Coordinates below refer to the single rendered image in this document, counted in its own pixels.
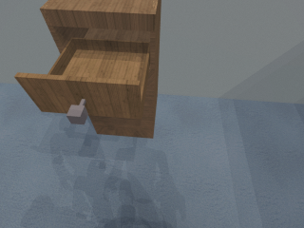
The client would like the cabinet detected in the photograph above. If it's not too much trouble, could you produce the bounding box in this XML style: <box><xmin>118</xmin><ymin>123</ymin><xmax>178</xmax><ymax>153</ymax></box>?
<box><xmin>40</xmin><ymin>0</ymin><xmax>162</xmax><ymax>139</ymax></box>

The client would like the handle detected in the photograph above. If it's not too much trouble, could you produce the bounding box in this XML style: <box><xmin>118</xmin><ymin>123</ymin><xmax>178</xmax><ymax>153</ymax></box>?
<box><xmin>66</xmin><ymin>99</ymin><xmax>88</xmax><ymax>125</ymax></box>

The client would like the drawer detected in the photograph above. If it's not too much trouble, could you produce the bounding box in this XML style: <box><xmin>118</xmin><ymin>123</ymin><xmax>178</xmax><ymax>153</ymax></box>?
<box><xmin>14</xmin><ymin>37</ymin><xmax>150</xmax><ymax>120</ymax></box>

